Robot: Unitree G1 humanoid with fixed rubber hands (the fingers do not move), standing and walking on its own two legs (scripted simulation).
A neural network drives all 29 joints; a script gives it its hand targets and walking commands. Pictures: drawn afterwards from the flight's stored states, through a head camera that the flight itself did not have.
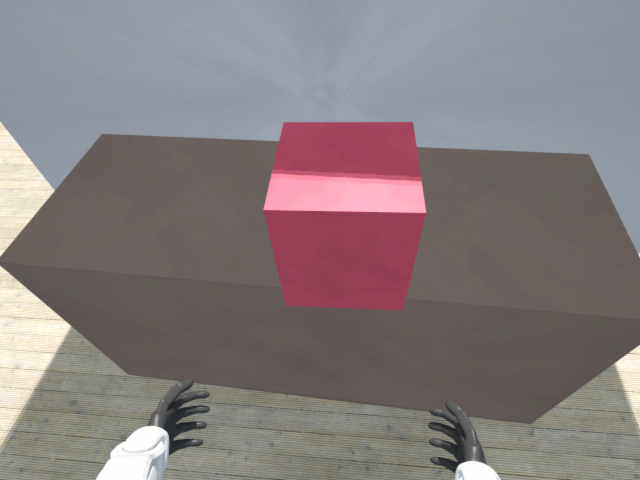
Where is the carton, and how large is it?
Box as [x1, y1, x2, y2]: [263, 122, 425, 309]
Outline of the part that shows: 283,122 263,210 286,305 403,309 425,215 412,122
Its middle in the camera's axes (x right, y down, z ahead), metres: +0.04 -0.03 +0.66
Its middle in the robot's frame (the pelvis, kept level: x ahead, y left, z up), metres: +0.51 -0.02 -0.01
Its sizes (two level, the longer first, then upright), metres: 0.210 0.200 0.250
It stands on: a pedestal, 0.64 m high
